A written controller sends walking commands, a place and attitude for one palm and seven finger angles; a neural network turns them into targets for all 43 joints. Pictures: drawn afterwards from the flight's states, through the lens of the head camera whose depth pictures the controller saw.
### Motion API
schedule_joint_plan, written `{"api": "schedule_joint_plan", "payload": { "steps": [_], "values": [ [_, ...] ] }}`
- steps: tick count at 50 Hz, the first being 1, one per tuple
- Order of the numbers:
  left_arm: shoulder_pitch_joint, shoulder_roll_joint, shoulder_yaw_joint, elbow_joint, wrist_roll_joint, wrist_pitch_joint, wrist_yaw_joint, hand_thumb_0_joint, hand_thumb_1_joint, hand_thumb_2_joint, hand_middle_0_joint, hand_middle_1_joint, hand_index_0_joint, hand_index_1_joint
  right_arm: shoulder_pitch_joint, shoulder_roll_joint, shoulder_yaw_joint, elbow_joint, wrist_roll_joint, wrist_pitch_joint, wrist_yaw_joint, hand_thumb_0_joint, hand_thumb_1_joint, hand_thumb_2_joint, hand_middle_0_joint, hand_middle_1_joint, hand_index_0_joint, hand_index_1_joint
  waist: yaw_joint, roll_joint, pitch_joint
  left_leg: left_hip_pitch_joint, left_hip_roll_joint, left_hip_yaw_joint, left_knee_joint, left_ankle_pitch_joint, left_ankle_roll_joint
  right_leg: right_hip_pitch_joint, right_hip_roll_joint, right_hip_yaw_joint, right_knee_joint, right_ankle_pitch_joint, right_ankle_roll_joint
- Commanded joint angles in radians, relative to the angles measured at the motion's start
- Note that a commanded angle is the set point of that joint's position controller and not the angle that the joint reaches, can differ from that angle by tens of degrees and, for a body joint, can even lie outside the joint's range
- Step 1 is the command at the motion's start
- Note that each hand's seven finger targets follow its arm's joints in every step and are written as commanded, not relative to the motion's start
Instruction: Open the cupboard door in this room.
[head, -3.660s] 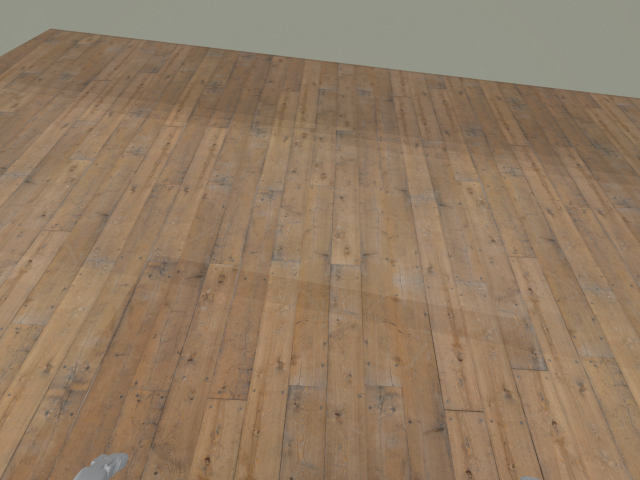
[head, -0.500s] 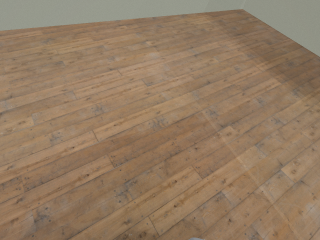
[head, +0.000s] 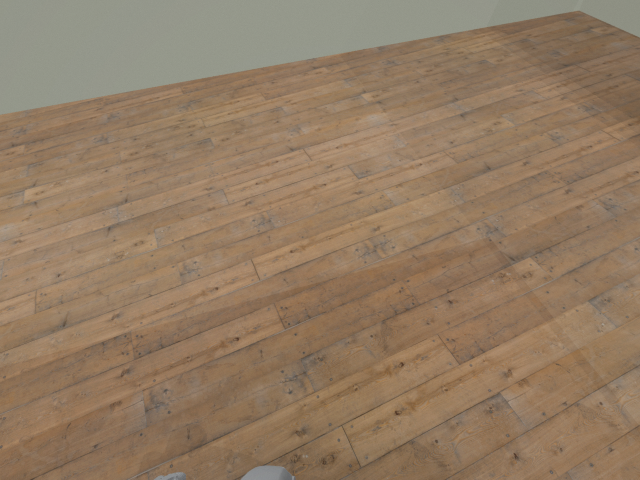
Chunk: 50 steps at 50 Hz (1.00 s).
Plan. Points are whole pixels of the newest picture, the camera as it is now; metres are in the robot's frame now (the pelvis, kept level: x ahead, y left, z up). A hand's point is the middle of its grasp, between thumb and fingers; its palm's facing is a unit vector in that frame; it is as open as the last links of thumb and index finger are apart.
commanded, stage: turn or walk to find it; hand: left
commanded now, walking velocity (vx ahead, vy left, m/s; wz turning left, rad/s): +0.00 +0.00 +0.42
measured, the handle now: out of the picture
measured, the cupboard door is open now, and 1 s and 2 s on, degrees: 0 0 0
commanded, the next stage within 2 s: none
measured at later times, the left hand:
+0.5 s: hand out of the picture -0.08 +0.26 -0.19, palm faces +0.28 -0.93 -0.23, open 7.4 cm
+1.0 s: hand out of the picture -0.07 +0.21 -0.15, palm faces +0.42 -0.87 -0.27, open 7.4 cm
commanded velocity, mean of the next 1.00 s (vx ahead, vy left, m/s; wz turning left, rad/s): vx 0.00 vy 0.00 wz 0.42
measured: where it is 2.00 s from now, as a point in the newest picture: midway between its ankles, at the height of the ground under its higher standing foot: outside the picture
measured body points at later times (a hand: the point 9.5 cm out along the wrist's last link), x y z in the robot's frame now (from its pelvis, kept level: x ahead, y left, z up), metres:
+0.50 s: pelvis -0.05 +0.05 +0.00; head -0.04 +0.08 +0.45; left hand -0.09 +0.31 -0.17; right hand +0.09 -0.17 -0.13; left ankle -0.07 +0.14 -0.74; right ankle -0.02 -0.09 -0.67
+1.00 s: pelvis -0.08 +0.00 +0.00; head -0.06 -0.03 +0.45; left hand -0.09 +0.25 -0.12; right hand +0.05 -0.23 -0.16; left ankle -0.14 +0.12 -0.65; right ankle -0.03 -0.09 -0.74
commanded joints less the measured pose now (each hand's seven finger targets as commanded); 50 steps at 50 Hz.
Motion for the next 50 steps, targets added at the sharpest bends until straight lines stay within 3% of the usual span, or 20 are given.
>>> {"api": "schedule_joint_plan", "payload": {
  "steps": [1,7,12,14,16,17,18,19,20,23,25,33,39,40,41,42,43,45,47,50],
  "values": [
    [-0.016,0.173,0.044,-0.067,0.002,-0.031,0.010,0.000,0.900,0.900,-0.200,-0.300,-0.200,-0.300,0.022,-0.065,-0.008,-0.050,0.001,-0.018,0.003,0.000,-0.900,-0.900,0.200,0.300,0.200,0.300,0.008,-0.186,0.023,-0.075,0.054,0.004,0.138,0.072,-0.034,-0.024,-0.231,0.141,-0.270,0.016,-0.048],
    [0.074,0.200,0.057,-0.028,0.013,-0.027,0.013,0.000,0.900,0.900,-0.200,-0.300,-0.200,-0.300,-0.064,-0.058,0.002,-0.068,0.006,-0.021,0.002,0.000,-0.900,-0.900,0.200,0.300,0.200,0.300,0.060,-0.191,-0.005,-0.048,0.080,0.039,-0.066,-0.025,-0.047,0.080,-0.287,0.142,-0.247,0.060,-0.088],
    [0.115,0.240,0.072,0.003,0.021,-0.022,0.010,0.000,0.900,0.900,-0.200,-0.300,-0.200,-0.300,-0.105,-0.039,0.021,-0.084,0.020,-0.041,-0.003,0.000,-0.900,-0.900,0.200,0.300,0.200,0.300,0.088,-0.229,-0.066,0.070,0.071,0.097,-0.319,-0.114,-0.028,0.134,-0.326,0.120,-0.149,0.321,-0.116],
    [0.097,0.248,0.073,0.008,0.019,-0.019,0.008,0.000,0.900,0.900,-0.200,-0.300,-0.200,-0.300,-0.049,-0.036,0.023,-0.071,0.022,-0.049,-0.008,0.000,-0.900,-0.900,0.200,0.300,0.200,0.300,0.055,-0.233,-0.100,0.158,0.058,0.124,-0.443,-0.039,-0.019,0.109,-0.320,0.081,-0.093,0.359,-0.090],
    [0.076,0.227,0.070,0.010,0.004,-0.008,0.004,0.000,0.900,0.900,-0.200,-0.300,-0.200,-0.300,0.018,-0.066,0.019,-0.052,0.020,-0.060,-0.009,0.000,-0.900,-0.900,0.200,0.300,0.200,0.300,0.007,-0.130,-0.115,0.357,0.072,0.103,-0.667,0.177,0.001,-0.036,-0.268,0.002,0.031,0.223,-0.002],
    [0.084,0.176,0.061,-0.008,-0.004,0.001,0.000,0.000,0.900,0.900,-0.200,-0.300,-0.200,-0.300,0.034,-0.139,0.004,-0.057,0.014,-0.068,-0.011,0.000,-0.900,-0.900,0.200,0.300,0.200,0.300,-0.004,0.106,-0.112,0.450,0.237,-0.116,-0.763,0.237,0.058,-0.216,-0.166,-0.055,0.212,-0.007,0.061],
    [0.035,0.122,0.044,-0.049,0.000,0.008,-0.005,0.000,0.900,0.900,-0.200,-0.300,-0.200,-0.300,0.053,-0.219,-0.014,-0.065,0.008,-0.066,-0.018,0.000,-0.900,-0.900,0.200,0.300,0.200,0.300,-0.026,0.314,-0.062,0.413,0.422,-0.337,-0.816,0.475,0.161,-0.379,-0.067,-0.050,0.398,-0.344,0.114],
    [-0.004,0.151,0.047,-0.052,0.006,0.020,-0.004,0.000,0.900,0.900,-0.200,-0.300,-0.200,-0.300,0.046,-0.227,-0.013,-0.058,0.004,-0.058,-0.021,0.000,-0.900,-0.900,0.200,0.300,0.200,0.300,-0.034,0.182,-0.048,0.319,0.451,-0.298,-0.811,0.431,0.220,-0.331,-0.077,0.038,0.510,-0.328,0.095],
    [-0.017,0.144,0.051,-0.036,0.011,0.028,-0.003,0.000,0.900,0.900,-0.200,-0.300,-0.200,-0.300,0.006,-0.190,-0.004,-0.062,0.003,-0.065,-0.031,0.000,-0.900,-0.900,0.200,0.300,0.200,0.300,-0.017,0.189,-0.019,0.260,0.379,-0.247,-0.830,0.373,0.199,-0.330,-0.085,0.077,0.546,-0.267,0.095],
    [0.038,0.150,0.057,0.003,0.010,0.022,-0.017,0.000,0.900,0.900,-0.200,-0.300,-0.200,-0.300,-0.108,-0.147,0.017,-0.095,0.007,-0.073,-0.039,0.000,-0.900,-0.900,0.200,0.300,0.200,0.300,0.036,0.133,0.015,0.259,0.281,-0.153,-0.799,0.397,0.168,-0.337,-0.067,0.085,0.600,-0.133,0.106],
    [0.048,0.149,0.054,0.013,0.006,0.019,-0.017,0.000,0.900,0.900,-0.200,-0.300,-0.200,-0.300,-0.084,-0.147,0.015,-0.094,0.011,-0.078,-0.040,0.000,-0.900,-0.900,0.200,0.300,0.200,0.300,0.029,0.099,-0.019,0.311,0.256,-0.136,-0.781,0.487,0.168,-0.324,-0.053,0.080,0.584,-0.111,0.118],
    [-0.031,0.130,0.048,-0.035,-0.002,0.015,-0.007,0.000,0.900,0.900,-0.200,-0.300,-0.200,-0.300,-0.016,-0.152,0.002,-0.085,0.004,-0.071,-0.038,0.000,-0.900,-0.900,0.200,0.300,0.200,0.300,-0.012,0.104,-0.063,0.373,0.272,-0.253,-0.751,0.525,0.212,-0.264,-0.021,0.096,0.378,-0.191,0.123],
    [0.067,0.127,0.048,-0.023,-0.010,-0.003,0.001,0.000,0.900,0.900,-0.200,-0.300,-0.200,-0.300,-0.065,-0.151,-0.007,-0.106,0.006,-0.061,-0.028,0.000,-0.900,-0.900,0.200,0.300,0.200,0.300,0.046,0.091,-0.099,0.209,0.207,-0.284,-0.670,0.470,0.164,0.023,0.022,0.071,-0.001,-0.021,0.102],
    [0.096,0.147,0.054,-0.017,-0.006,-0.011,0.004,0.000,0.900,0.900,-0.200,-0.300,-0.200,-0.300,-0.074,-0.132,-0.005,-0.110,0.012,-0.061,-0.025,0.000,-0.900,-0.900,0.200,0.300,0.200,0.300,0.063,0.041,-0.109,0.133,0.162,-0.253,-0.623,0.370,0.120,0.132,-0.009,0.088,-0.127,0.063,0.093],
    [0.116,0.214,0.065,-0.017,0.007,-0.021,0.010,0.000,0.900,0.900,-0.200,-0.300,-0.200,-0.300,-0.058,-0.080,0.001,-0.120,0.021,-0.062,-0.018,0.000,-0.900,-0.900,0.200,0.300,0.200,0.300,0.070,-0.137,-0.126,-0.019,0.072,-0.154,-0.479,0.169,0.059,0.257,-0.181,0.251,-0.214,0.044,0.044],
    [0.109,0.292,0.079,-0.028,0.016,-0.024,0.013,0.000,0.900,0.900,-0.200,-0.300,-0.200,-0.300,-0.073,-0.042,0.008,-0.150,0.018,-0.061,-0.017,0.000,-0.900,-0.900,0.200,0.300,0.200,0.300,0.080,-0.353,-0.085,-0.142,-0.045,-0.008,-0.255,-0.149,0.002,0.230,-0.404,0.463,-0.251,0.159,-0.070],
    [0.094,0.281,0.073,-0.042,0.007,-0.017,0.015,0.000,0.900,0.900,-0.200,-0.300,-0.200,-0.300,-0.083,-0.090,-0.008,-0.143,0.008,-0.049,-0.018,0.000,-0.900,-0.900,0.200,0.300,0.200,0.300,0.081,-0.248,-0.085,-0.096,-0.005,-0.048,-0.076,-0.184,0.006,0.101,-0.439,0.425,-0.252,0.164,-0.127],
    [-0.032,0.219,0.065,-0.068,0.005,-0.020,0.015,0.000,0.900,0.900,-0.200,-0.300,-0.200,-0.300,-0.053,-0.091,-0.016,-0.096,0.004,-0.026,-0.008,0.000,-0.900,-0.900,0.200,0.300,0.200,0.300,0.024,-0.212,-0.003,-0.080,0.031,-0.050,0.091,-0.066,0.000,-0.030,-0.324,0.307,-0.286,-0.011,-0.094],
    [-0.076,0.179,0.050,-0.077,0.004,-0.025,0.011,0.000,0.900,0.900,-0.200,-0.300,-0.200,-0.300,-0.007,-0.074,-0.013,-0.068,0.003,-0.022,0.003,0.000,-0.900,-0.900,0.200,0.300,0.200,0.300,-0.009,-0.159,0.030,-0.073,0.050,-0.015,0.138,0.021,-0.015,-0.056,-0.258,0.180,-0.256,0.046,-0.061],
    [-0.016,0.179,0.047,-0.059,0.006,-0.031,0.010,0.000,0.900,0.900,-0.200,-0.300,-0.200,-0.300,-0.012,-0.061,-0.007,-0.061,0.004,-0.020,0.004,0.000,-0.900,-0.900,0.200,0.300,0.200,0.300,0.015,-0.190,0.023,-0.076,0.058,0.015,0.105,0.048,-0.037,-0.004,-0.243,0.124,-0.245,0.084,-0.057]
  ]
}}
